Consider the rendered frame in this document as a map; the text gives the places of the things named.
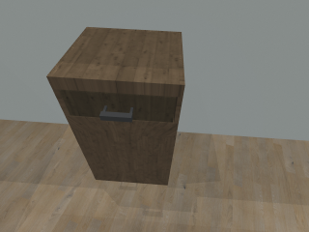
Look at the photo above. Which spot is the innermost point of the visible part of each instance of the cabinet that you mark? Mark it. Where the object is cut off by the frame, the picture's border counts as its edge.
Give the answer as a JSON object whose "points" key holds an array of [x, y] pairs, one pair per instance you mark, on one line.
{"points": [[124, 61]]}

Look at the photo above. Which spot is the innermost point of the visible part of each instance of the drawer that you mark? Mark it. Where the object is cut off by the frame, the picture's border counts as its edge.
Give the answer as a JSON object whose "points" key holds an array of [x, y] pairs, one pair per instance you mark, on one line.
{"points": [[145, 107]]}

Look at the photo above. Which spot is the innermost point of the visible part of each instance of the handle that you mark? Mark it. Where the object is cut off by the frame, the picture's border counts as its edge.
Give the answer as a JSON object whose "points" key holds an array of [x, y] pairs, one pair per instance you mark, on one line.
{"points": [[116, 116]]}

